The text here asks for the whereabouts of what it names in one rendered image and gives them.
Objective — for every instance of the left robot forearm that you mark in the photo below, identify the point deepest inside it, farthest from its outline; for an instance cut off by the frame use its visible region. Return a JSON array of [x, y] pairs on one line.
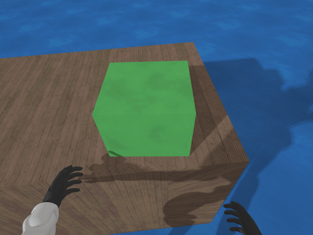
[[42, 220]]

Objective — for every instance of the pedestal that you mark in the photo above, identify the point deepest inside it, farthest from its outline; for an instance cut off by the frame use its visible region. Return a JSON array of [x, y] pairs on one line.
[[46, 124]]

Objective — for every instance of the robot left hand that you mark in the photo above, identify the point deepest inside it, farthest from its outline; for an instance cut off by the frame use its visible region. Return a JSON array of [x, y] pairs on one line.
[[58, 189]]

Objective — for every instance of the carton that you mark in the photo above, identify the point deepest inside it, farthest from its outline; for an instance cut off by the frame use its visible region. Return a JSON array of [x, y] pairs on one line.
[[146, 109]]

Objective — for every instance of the robot right hand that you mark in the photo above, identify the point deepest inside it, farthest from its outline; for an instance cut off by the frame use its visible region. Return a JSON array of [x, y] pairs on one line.
[[249, 227]]

